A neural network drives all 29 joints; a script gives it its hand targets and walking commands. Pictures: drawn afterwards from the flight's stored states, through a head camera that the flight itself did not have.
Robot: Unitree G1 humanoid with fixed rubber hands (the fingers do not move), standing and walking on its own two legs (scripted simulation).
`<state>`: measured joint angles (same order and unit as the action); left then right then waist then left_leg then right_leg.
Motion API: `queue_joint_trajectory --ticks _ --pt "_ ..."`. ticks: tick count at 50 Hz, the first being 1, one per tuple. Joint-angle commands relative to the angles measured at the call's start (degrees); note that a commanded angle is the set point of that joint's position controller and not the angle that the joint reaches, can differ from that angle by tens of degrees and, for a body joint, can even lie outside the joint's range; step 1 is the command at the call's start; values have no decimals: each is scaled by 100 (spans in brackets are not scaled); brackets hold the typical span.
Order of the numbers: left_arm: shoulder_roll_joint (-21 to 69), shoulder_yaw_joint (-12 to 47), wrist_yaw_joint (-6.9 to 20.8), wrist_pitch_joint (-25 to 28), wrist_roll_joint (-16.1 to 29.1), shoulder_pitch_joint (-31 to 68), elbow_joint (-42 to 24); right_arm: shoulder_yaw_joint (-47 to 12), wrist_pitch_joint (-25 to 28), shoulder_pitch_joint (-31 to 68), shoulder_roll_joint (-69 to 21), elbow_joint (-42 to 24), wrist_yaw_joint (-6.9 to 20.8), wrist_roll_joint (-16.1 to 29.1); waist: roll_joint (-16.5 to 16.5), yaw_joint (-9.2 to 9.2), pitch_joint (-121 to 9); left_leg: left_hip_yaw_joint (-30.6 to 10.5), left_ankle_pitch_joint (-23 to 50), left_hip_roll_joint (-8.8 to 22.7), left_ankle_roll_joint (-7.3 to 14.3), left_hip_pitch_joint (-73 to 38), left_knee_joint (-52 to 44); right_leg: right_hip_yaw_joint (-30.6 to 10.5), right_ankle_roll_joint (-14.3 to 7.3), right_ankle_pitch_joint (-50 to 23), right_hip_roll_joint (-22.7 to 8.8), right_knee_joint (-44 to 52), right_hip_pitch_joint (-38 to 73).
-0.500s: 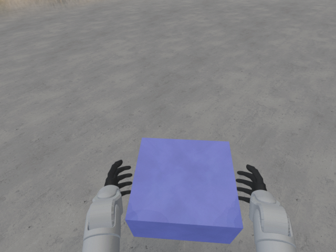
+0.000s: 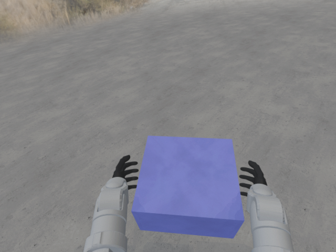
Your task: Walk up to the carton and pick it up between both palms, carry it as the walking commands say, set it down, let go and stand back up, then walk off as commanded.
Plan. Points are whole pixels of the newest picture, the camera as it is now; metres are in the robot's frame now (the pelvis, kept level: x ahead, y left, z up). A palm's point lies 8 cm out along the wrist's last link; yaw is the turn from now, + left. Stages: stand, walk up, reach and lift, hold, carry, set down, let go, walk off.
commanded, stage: hold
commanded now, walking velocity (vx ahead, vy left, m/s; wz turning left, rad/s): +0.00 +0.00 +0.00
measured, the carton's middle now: (187, 183) +0.36 -0.03 -0.04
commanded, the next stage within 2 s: set down in 0.36 s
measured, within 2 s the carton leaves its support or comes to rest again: neither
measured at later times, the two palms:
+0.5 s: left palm (107, 192) +0.29 +0.18 +0.05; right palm (249, 192) +0.27 -0.17 +0.03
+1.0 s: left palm (124, 201) +0.31 +0.16 -0.04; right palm (249, 203) +0.29 -0.19 -0.05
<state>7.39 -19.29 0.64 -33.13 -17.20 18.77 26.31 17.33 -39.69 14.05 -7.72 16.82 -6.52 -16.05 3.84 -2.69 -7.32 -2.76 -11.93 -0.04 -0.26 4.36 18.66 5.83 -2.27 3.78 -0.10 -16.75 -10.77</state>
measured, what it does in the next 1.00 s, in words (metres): stands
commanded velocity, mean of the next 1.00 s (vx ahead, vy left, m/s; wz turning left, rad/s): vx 0.00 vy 0.00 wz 0.00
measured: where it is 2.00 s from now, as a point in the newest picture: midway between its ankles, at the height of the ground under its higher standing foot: outside the picture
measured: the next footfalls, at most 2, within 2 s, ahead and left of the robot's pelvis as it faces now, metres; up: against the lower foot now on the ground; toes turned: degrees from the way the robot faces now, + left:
none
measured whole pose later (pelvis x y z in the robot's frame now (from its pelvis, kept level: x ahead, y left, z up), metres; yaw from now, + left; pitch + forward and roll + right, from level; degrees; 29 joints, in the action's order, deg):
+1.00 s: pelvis +0.00 +0.02 -0.02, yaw -2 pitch +10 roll +1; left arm 8.4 -17.9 -1.0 -23.4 -14.0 17.0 28.1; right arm 22.4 -23.6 15.5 -4.6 24.5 0.9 -15.0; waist 1.8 -1.5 -4.9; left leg -1.6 -16.7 -3.3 1.4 23.3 30.4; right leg -0.8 -0.4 8.0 -0.2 -29.3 -30.9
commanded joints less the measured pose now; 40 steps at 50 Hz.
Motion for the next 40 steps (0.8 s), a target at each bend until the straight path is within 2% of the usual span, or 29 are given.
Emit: queue_joint_trajectory --ticks 1,3,5,6,9,10,11,12,15,17,18,19,21,22,23,25,26,27,29,30,31,32,33,34,35,36,37,39,40 --pt "5305 2907 2160 127 1353 2754 -385 -3909 411 4009 -4902 -834 2563 1766 -308 235 -1475 -244 841 -362 299 1430 -393 -694 149 -1013 39 -119 2850" --pt "5079 3039 2163 146 1345 2956 -471 -4006 343 4089 -5379 -502 2536 1986 -498 479 -1127 -262 316 -278 445 1654 -455 -927 195 -465 -43 -118 2622" --pt "5083 3207 2290 192 1649 3092 -706 -3973 358 3659 -5448 -505 2450 1917 -860 232 -1342 -244 526 -290 480 1374 -317 -969 233 -630 -127 -46 2501" --pt "4907 3217 2305 209 1425 3185 -710 -3842 420 3765 -5274 -427 2407 1896 -272 211 -1404 -243 272 -355 430 1385 -318 -1022 221 -493 -135 -10 2481" --pt "4956 3601 2344 254 1577 3472 -922 -3854 329 3011 -5752 273 2302 1868 -227 150 -1316 -220 268 -356 420 1417 -285 -1101 188 -596 -109 -55 2371" --pt "5096 3674 2326 239 1621 3579 -906 -3879 419 3497 -5397 -322 2291 1762 -333 -40 -1618 -262 256 -248 407 1193 -228 -856 160 -413 42 -141 2257" --pt "5036 3481 2306 190 1455 3001 -983 -4197 491 3498 -5435 -646 2370 2007 -100 420 -1973 -195 588 -323 373 1367 -270 -909 198 -967 -1 -183 2747" --pt "5236 3783 2333 168 1611 2996 -666 -4166 499 3578 -5368 -861 2273 1969 -251 -90 -1872 -236 688 -354 351 1119 -130 -827 234 -1024 22 -221 2493" --pt "5265 3583 2534 168 1721 3851 -446 -3843 381 4115 -5423 -439 2291 1804 -635 -60 -1375 -153 -217 -362 382 1544 -201 -915 197 255 8 -30 2307" --pt "5155 3212 2504 172 1454 3509 -188 -3730 448 3984 -5211 -255 2321 1808 -231 0 -1009 -77 -535 -302 438 1868 -353 -840 145 565 -72 -65 2328" --pt "5298 3305 2612 235 1670 3818 -39 -3767 441 4210 -5314 -257 2332 1724 -648 -188 -1081 -77 -540 -324 406 1652 -189 -905 201 927 -65 65 2220" --pt "4638 2562 2498 20 1101 2815 554 -3525 456 4041 -4949 204 2377 1508 -314 679 -912 -262 -647 -502 422 2081 -250 -1171 142 950 3 86 2721" --pt "4574 2416 2390 33 980 2807 467 -3180 403 3894 -5081 490 2466 1335 -710 740 -572 -399 -647 -324 442 2058 -288 -1196 186 1022 65 36 2382" --pt "4808 2609 2359 25 1092 3312 472 -2803 467 3803 -4800 577 2457 1175 -299 195 -474 -473 -639 -330 466 2006 -315 -1004 88 705 81 -146 2269" --pt "5104 2695 2334 135 1365 3426 448 -3177 574 4489 -4850 205 2392 1367 -401 392 -785 -570 -1060 -131 573 2221 -310 -1062 59 997 100 -408 2879" --pt "4925 2731 2400 232 1454 3590 199 -3156 626 4135 -5117 250 2337 1406 -631 241 -675 -377 -743 -294 500 2229 -57 -1311 116 1015 -34 -138 2531" --pt "4860 2796 2423 265 1490 3724 -16 -2969 634 4005 -4890 180 2326 1326 -290 -16 -643 -372 -644 -282 445 1958 -9 -1201 75 921 -63 -192 2126" --pt "4702 2495 2359 238 1331 3497 389 -2990 736 4572 -4671 -1 2391 1457 -286 260 -400 -443 -934 -206 547 2167 -314 -846 81 878 222 -509 1827" --pt "5153 2580 2193 249 1119 3227 768 -2696 719 4226 -4261 433 2550 1053 167 -43 -386 -677 -1490 -55 463 2506 -543 -865 33 796 293 -789 2411" --pt "5100 2583 2147 395 1186 3577 315 -2483 818 3906 -4504 457 2540 1084 251 95 -310 -531 -1170 -160 403 2604 -181 -1009 -67 726 138 -766 2075" --pt "5094 2692 2118 514 1270 3658 -108 -2585 868 4114 -4651 155 2540 1066 -165 -163 -923 -603 -809 -133 423 2223 -147 -990 18 523 248 -821 2011" --pt "5050 2538 1951 545 1130 3753 -100 -2247 752 3789 -4487 923 2598 926 227 -18 -366 -723 -985 -39 369 2275 -257 -1002 -40 626 247 -1009 1578" --pt "4985 2741 1893 526 1218 4201 -276 -2117 825 3394 -4350 1120 2568 888 215 -235 -536 -630 -789 -166 257 2177 -103 -1042 -73 447 303 -842 1761" --pt "4708 2338 1859 530 1098 3645 184 -2055 783 3463 -4463 1128 2522 814 -399 -93 -150 -533 -788 -142 375 2358 -64 -1017 14 544 241 -844 1453" --pt "4921 2623 1833 625 1167 3617 -55 -2197 934 3503 -4407 593 2460 783 -471 -220 -649 -522 -333 -243 305 2026 60 -1011 48 273 309 -873 1553" --pt "5094 2777 1730 701 1282 3388 -147 -2541 985 3449 -4582 593 2445 1065 -413 76 -1314 -600 357 -221 260 1751 169 -1090 36 -329 265 -965 1857" --pt "5058 3038 1680 805 1268 3554 -387 -2528 1186 3661 -4366 224 2400 1096 30 -272 -1391 -596 457 -199 229 2004 312 -1138 9 -461 190 -1080 1658" --pt "4874 3081 1599 1014 1444 3424 -287 -2609 1301 3433 -4269 421 2375 1104 -656 -309 -1560 -541 1057 -222 263 1931 448 -977 126 -1065 266 -1225 1248" --pt "4986 3017 1552 1019 1432 3449 -34 -2695 1334 3635 -4273 611 2380 1131 -601 -26 -1842 -526 906 -314 231 1952 537 -893 131 -920 294 -1252 1231"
